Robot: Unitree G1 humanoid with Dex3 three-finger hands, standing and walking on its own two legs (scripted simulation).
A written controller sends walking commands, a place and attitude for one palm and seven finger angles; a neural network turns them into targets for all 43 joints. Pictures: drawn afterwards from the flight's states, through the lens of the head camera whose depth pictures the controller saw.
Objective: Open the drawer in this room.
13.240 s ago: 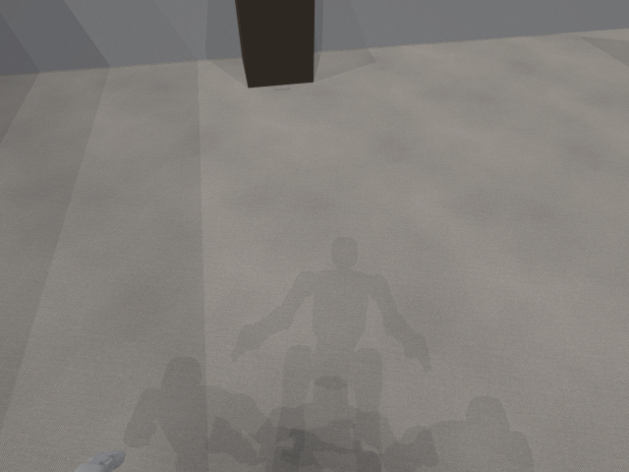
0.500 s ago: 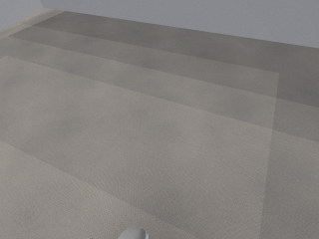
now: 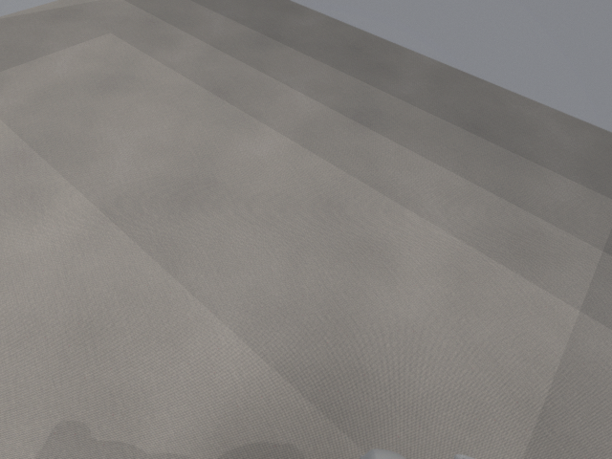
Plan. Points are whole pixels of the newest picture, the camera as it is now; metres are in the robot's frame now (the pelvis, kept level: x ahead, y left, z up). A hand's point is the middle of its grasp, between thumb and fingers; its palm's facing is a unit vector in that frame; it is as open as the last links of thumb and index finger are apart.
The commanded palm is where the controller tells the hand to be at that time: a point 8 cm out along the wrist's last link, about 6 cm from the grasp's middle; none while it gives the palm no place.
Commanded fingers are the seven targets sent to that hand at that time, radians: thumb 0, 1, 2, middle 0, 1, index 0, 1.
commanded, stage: turn or walk to find it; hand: left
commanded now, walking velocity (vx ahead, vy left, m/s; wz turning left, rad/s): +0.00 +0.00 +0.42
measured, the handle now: out of the picture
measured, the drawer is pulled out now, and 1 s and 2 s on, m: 0.00 0.00 0.00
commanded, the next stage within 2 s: none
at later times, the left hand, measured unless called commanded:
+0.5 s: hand out of the picture +0.00 +0.17 -0.16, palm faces +0.25 -0.94 -0.25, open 7.4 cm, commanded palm none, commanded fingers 0.00 0.90 0.90 -0.20 -0.30 -0.20 -0.30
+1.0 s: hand out of the picture -0.02 +0.22 -0.16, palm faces +0.44 -0.87 -0.24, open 7.4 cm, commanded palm none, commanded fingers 0.00 0.90 0.90 -0.20 -0.30 -0.20 -0.30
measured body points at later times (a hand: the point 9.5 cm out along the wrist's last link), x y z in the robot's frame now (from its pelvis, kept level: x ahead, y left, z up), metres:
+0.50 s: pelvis -0.01 -0.03 +0.00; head +0.03 -0.04 +0.45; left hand -0.02 +0.22 -0.14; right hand +0.09 -0.28 -0.16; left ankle -0.07 +0.11 -0.69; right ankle +0.00 -0.14 -0.74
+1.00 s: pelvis -0.03 +0.00 +0.00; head -0.01 +0.01 +0.45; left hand -0.05 +0.27 -0.14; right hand +0.13 -0.20 -0.15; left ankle -0.06 +0.10 -0.74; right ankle +0.02 -0.14 -0.70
